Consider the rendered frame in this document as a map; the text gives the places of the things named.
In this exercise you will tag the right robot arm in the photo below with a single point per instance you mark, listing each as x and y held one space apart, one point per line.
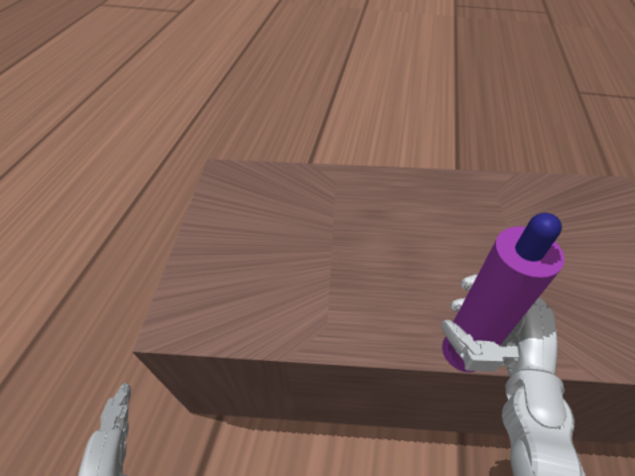
540 424

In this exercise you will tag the right robot hand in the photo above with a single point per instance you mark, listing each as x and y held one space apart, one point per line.
532 344

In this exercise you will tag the left robot hand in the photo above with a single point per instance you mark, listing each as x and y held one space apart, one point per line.
106 449

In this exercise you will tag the bottle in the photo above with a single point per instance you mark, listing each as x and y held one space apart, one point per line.
521 264

